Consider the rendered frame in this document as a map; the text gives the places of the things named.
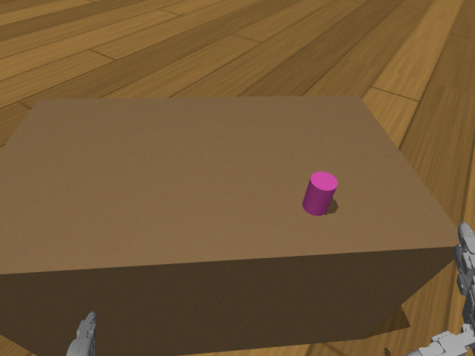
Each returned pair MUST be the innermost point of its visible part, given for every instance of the left robot hand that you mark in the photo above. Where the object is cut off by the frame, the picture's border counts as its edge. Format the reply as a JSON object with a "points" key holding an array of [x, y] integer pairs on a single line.
{"points": [[84, 344]]}

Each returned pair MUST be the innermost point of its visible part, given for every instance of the right robot hand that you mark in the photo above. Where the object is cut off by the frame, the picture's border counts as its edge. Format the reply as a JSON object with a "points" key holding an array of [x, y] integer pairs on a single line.
{"points": [[445, 343]]}

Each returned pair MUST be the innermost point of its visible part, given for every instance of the can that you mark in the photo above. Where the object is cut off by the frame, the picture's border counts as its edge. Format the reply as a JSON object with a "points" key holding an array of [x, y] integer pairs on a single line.
{"points": [[320, 190]]}

